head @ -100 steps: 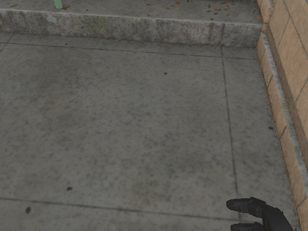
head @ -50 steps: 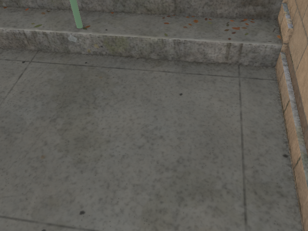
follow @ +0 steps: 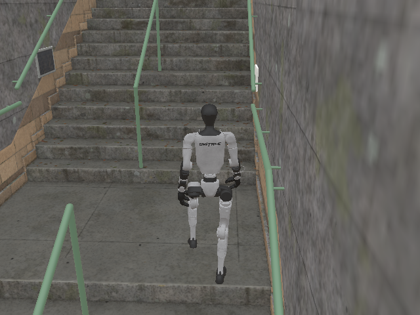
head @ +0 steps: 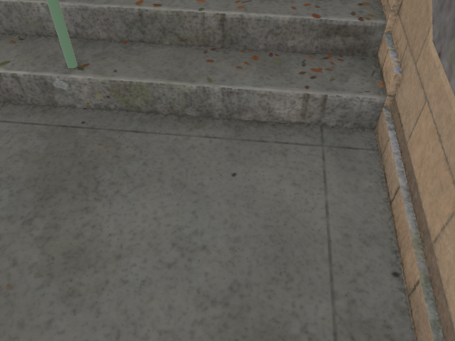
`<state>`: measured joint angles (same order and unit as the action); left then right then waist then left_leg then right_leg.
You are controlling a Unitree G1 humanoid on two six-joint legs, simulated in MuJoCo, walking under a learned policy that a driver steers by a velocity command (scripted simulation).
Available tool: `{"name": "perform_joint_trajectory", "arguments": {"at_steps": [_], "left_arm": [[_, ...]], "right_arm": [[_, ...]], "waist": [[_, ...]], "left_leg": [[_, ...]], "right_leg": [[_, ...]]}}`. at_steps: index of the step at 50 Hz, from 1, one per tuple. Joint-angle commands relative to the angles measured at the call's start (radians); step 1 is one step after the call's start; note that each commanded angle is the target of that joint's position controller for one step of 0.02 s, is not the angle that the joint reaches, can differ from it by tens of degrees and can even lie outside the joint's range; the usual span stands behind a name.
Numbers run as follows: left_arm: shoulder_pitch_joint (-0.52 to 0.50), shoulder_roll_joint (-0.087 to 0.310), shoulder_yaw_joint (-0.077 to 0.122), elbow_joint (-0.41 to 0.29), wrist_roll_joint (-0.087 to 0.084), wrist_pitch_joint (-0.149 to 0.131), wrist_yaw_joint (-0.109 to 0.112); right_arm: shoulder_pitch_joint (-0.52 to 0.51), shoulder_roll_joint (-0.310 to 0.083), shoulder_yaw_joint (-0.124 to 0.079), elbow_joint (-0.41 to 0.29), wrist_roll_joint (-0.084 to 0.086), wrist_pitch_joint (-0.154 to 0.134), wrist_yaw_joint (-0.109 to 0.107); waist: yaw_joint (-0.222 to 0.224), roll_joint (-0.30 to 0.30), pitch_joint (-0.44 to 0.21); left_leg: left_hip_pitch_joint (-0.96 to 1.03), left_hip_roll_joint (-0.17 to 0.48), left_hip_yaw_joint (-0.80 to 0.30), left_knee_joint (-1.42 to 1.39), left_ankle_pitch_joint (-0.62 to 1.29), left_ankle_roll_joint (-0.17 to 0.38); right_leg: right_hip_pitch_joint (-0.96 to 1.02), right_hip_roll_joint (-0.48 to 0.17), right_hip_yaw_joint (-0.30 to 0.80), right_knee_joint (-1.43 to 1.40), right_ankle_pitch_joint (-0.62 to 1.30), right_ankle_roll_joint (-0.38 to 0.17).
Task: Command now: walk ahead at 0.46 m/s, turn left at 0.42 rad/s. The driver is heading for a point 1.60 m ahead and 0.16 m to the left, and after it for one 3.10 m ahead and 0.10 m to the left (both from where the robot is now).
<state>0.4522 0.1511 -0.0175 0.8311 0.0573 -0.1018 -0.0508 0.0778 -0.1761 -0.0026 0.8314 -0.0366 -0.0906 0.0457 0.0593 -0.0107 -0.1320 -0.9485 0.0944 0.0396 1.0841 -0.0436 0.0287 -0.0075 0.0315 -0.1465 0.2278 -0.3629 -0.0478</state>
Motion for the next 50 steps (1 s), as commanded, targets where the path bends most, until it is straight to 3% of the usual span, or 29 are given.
{"name": "perform_joint_trajectory", "arguments": {"at_steps": [1, 3, 5, 7, 8, 9, 10, 11, 12, 13, 14, 16, 18, 20, 23, 24, 28, 30, 31, 32, 33, 34, 37, 41, 42, 43, 44, 46, 50], "left_arm": [[0.027, 0.145, 0.030, -0.039, -0.015, -0.007, -0.006], [0.056, 0.177, 0.032, 0.019, 0.013, -0.014, -0.004], [0.026, 0.246, 0.055, 0.005, 0.005, -0.024, 0.010], [0.050, 0.297, 0.072, 0.010, -0.004, -0.025, 0.031], [0.060, 0.283, 0.068, -0.007, 0.008, -0.017, 0.026], [0.173, 0.187, 0.045, -0.032, 0.037, -0.015, 0.035], [0.238, 0.112, 0.017, -0.037, 0.065, -0.013, 0.017], [0.001, 0.205, 0.057, -0.079, 0.002, 0.010, -0.020], [-0.199, 0.206, 0.058, -0.171, -0.129, -0.029, 0.055], [-0.236, 0.222, 0.052, -0.189, -0.094, -0.048, 0.083], [-0.220, 0.219, 0.057, -0.194, -0.072, -0.045, 0.094], [-0.140, 0.214, 0.071, -0.201, -0.051, -0.007, 0.097], [-0.114, 0.209, 0.077, -0.205, -0.049, 0.028, 0.112], [-0.178, 0.169, 0.064, -0.223, -0.033, 0.041, 0.124], [-0.223, 0.143, 0.047, -0.217, -0.049, 0.048, 0.128], [-0.257, 0.155, 0.051, -0.225, -0.055, 0.049, 0.125], [-0.251, 0.169, 0.063, -0.200, -0.062, 0.038, 0.105], [-0.246, 0.188, 0.073, -0.183, -0.040, 0.029, 0.093], [-0.281, 0.238, 0.081, -0.205, -0.036, 0.032, 0.091], [-0.322, 0.237, 0.084, -0.226, -0.039, 0.047, 0.092], [-0.354, 0.193, 0.077, -0.237, -0.048, 0.055, 0.089], [-0.346, 0.186, 0.079, -0.241, -0.054, 0.062, 0.087], [-0.274, 0.240, 0.106, -0.250, -0.068, 0.078, 0.082], [-0.345, 0.193, 0.109, -0.289, -0.092, 0.084, 0.083], [-0.388, 0.161, 0.105, -0.314, -0.103, 0.078, 0.079], [-0.404, 0.127, 0.095, -0.340, -0.120, 0.064, 0.077], [-0.410, 0.174, 0.107, -0.353, -0.108, 0.052, 0.073], [-0.351, 0.195, 0.117, -0.311, -0.093, 0.050, 0.061], [-0.337, 0.170, 0.104, -0.270, -0.066, 0.052, 0.042]], "right_arm": [[-0.248, -0.031, -0.002, -0.104, 0.003, 0.011, 0.036], [-0.228, -0.034, -0.010, -0.104, 0.001, 0.021, 0.049], [-0.202, -0.101, -0.032, -0.100, 0.031, -0.006, 0.044], [-0.101, -0.168, -0.056, -0.057, 0.062, -0.029, 0.021], [0.021, -0.199, -0.068, -0.011, 0.046, -0.028, -0.001], [0.230, -0.228, -0.079, 0.050, 0.020, -0.021, -0.015], [0.422, -0.254, -0.100, 0.076, 0.000, -0.001, -0.031], [0.529, -0.275, -0.111, 0.104, -0.003, -0.002, -0.042], [0.161, -0.361, -0.128, -0.005, 0.053, 0.024, -0.062], [0.088, -0.307, -0.117, -0.070, 0.073, 0.031, -0.067], [0.061, -0.262, -0.102, -0.094, 0.068, 0.032, -0.063], [0.018, -0.214, -0.091, -0.130, 0.037, 0.041, -0.051], [-0.001, -0.216, -0.094, -0.152, 0.036, 0.034, -0.044], [0.032, -0.264, -0.106, -0.156, 0.024, 0.038, -0.050], [0.063, -0.250, -0.100, -0.163, 0.053, 0.067, -0.058], [0.078, -0.220, -0.094, -0.157, 0.067, 0.075, -0.059], [0.078, -0.151, -0.069, -0.168, 0.042, 0.068, -0.050], [0.132, -0.074, -0.045, -0.156, 0.024, 0.056, -0.051], [0.244, -0.082, -0.050, -0.147, 0.015, 0.054, -0.056], [0.321, -0.105, -0.051, -0.140, 0.020, 0.065, -0.065], [0.229, -0.150, -0.059, -0.170, 0.021, 0.078, -0.079], [0.126, -0.160, -0.064, -0.202, 0.025, 0.094, -0.090], [0.087, -0.137, -0.068, -0.226, 0.038, 0.115, -0.080], [0.138, -0.109, -0.078, -0.215, 0.031, 0.063, -0.062], [0.226, -0.152, -0.094, -0.196, 0.024, 0.059, -0.064], [0.290, -0.223, -0.114, -0.177, 0.020, 0.053, -0.061], [0.292, -0.257, -0.127, -0.175, 0.006, 0.029, -0.051], [0.236, -0.190, -0.112, -0.185, 0.018, 0.004, -0.064], [0.239, -0.179, -0.114, -0.139, 0.026, 0.007, -0.058]], "waist": [[0.021, -0.039, 0.142], [-0.019, -0.074, 0.173], [-0.056, -0.084, 0.134], [-0.116, -0.078, 0.098], [-0.154, -0.101, 0.026], [-0.147, 0.039, -0.214], [-0.187, 0.267, -0.468], [-0.278, 0.088, -0.392], [-0.157, 0.104, -0.089], [-0.140, -0.045, -0.060], [-0.086, -0.115, -0.022], [-0.007, -0.061, 0.007], [0.021, -0.029, 0.035], [0.009, -0.013, 0.025], [-0.027, 0.064, -0.042], [-0.041, 0.090, -0.036], [-0.033, 0.180, -0.028], [-0.051, 0.110, -0.025], [-0.125, -0.032, -0.007], [-0.158, -0.211, -0.010], [-0.132, -0.243, 0.023], [-0.103, -0.217, 0.051], [-0.069, -0.190, 0.070], [-0.127, -0.152, 0.106], [-0.160, -0.058, 0.102], [-0.163, 0.160, 0.122], [-0.146, 0.233, 0.201], [-0.089, 0.095, 0.231], [-0.102, 0.099, 0.190]], "left_leg": [[0.063, -0.044, 0.074, -0.272, 0.048, 0.015], [0.123, -0.071, 0.063, -0.364, 0.117, 0.068], [0.237, -0.136, 0.097, -0.430, 0.095, 0.089], [0.481, -0.209, 0.104, -0.519, 0.192, 0.105], [0.723, -0.206, 0.065, -0.475, 0.270, 0.131], [1.269, -0.074, -0.072, -0.311, 0.547, 0.286], [1.680, 0.192, -0.533, -0.397, 0.745, 0.543], [1.521, 0.196, -0.600, -0.570, 0.698, 0.427], [1.229, 0.174, -0.648, -0.647, 0.705, 0.389], [1.060, 0.167, -0.570, -0.695, 0.606, 0.343], [0.889, 0.146, -0.538, -0.730, 0.553, 0.325], [0.668, 0.099, -0.437, -0.795, 0.398, 0.337], [0.516, 0.049, -0.340, -0.798, 0.452, 0.322], [0.463, -0.004, -0.271, -0.772, 0.495, 0.284], [0.529, -0.020, -0.250, -0.713, 0.415, 0.235], [0.538, -0.033, -0.255, -0.702, 0.357, 0.219], [0.597, 0.001, -0.269, -0.636, 0.179, 0.182], [0.619, -0.068, -0.221, -0.525, 0.015, 0.092], [0.571, -0.134, -0.187, -0.432, -0.239, 0.037], [0.565, -0.154, -0.139, -0.345, -0.471, -0.014], [0.560, -0.126, -0.095, -0.333, -0.433, -0.042], [0.555, -0.120, -0.084, -0.353, -0.370, -0.043], [0.579, -0.155, -0.036, -0.348, -0.423, -0.031], [0.814, -0.133, -0.039, -0.556, -0.375, 0.006], [0.929, -0.037, -0.148, -0.628, -0.431, 0.049], [0.991, 0.123, -0.409, -0.796, -0.618, 0.136], [0.979, 0.308, -0.665, -0.901, -0.617, 0.237], [1.013, 0.293, -0.553, -0.872, -0.436, 0.236], [1.014, 0.165, -0.210, -0.876, -0.113, 0.135]], "right_leg": [[0.002, -0.263, 0.056, -0.136, 0.624, -0.171], [0.074, -0.293, 0.016, -0.126, 0.766, -0.113], [0.155, -0.272, -0.036, -0.031, 1.095, -0.042], [0.124, -0.237, -0.081, 0.147, 1.246, 0.061], [0.030, -0.218, -0.061, 0.296, 1.252, 0.126], [-0.293, -0.181, -0.020, 0.607, 0.990, 0.218], [-0.599, -0.013, 0.063, 1.077, -0.159, 0.311], [-0.644, 0.028, 0.265, 1.285, -0.197, 0.240], [-0.778, 0.026, 0.273, 1.372, -0.188, 0.205], [-0.776, -0.039, 0.284, 1.342, -0.137, 0.155], [-0.705, -0.059, 0.274, 1.306, -0.089, 0.129], [-0.617, -0.101, 0.269, 1.258, -0.058, 0.100], [-0.563, -0.111, 0.235, 1.083, -0.025, 0.106], [-0.507, -0.074, 0.191, 0.850, 0.078, 0.127], [-0.448, -0.062, 0.195, 0.694, 0.253, 0.131], [-0.425, -0.051, 0.192, 0.641, 0.277, 0.128], [-0.282, -0.059, 0.208, 0.456, 0.324, 0.080], [-0.144, -0.077, 0.236, 0.313, 0.563, 0.044], [-0.094, -0.183, 0.373, 0.303, 0.807, -0.019], [-0.129, -0.299, 0.513, 0.232, 0.781, -0.142], [-0.206, -0.321, 0.609, 0.168, 0.572, -0.200], [-0.239, -0.281, 0.629, 0.149, 0.418, -0.191], [-0.292, -0.219, 0.670, 0.037, -0.339, -0.157], [-0.488, -0.088, 0.527, 0.118, -0.311, -0.096], [-0.621, -0.037, 0.446, 0.271, -0.234, -0.053], [-0.773, 0.051, 0.279, 0.505, -0.129, -0.007], [-0.915, 0.011, 0.296, 0.691, -0.167, -0.006], [-0.996, -0.041, 0.366, 0.865, -0.039, 0.010], [-0.971, -0.098, 0.276, 0.999, 0.143, 0.066]]}}
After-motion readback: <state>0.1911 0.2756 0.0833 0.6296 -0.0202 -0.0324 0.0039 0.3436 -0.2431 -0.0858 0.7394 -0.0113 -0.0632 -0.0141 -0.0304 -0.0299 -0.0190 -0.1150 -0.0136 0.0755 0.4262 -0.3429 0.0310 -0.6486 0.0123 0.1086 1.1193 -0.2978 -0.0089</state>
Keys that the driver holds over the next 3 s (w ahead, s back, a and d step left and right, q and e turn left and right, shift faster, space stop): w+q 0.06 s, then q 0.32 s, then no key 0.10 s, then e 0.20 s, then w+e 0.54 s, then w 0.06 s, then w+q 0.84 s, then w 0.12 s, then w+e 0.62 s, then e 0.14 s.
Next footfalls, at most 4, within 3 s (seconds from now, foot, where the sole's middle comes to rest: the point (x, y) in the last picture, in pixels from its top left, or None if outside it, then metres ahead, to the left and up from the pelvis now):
0.16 left None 0.30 0.13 -0.77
0.60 right None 0.44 -0.06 -0.77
1.28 right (289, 297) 0.67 -0.12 -0.77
1.84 left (223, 205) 1.01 0.10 -0.77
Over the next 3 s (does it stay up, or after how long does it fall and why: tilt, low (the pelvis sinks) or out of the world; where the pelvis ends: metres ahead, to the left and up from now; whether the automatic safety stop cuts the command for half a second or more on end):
stays up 1.44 0.22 0.03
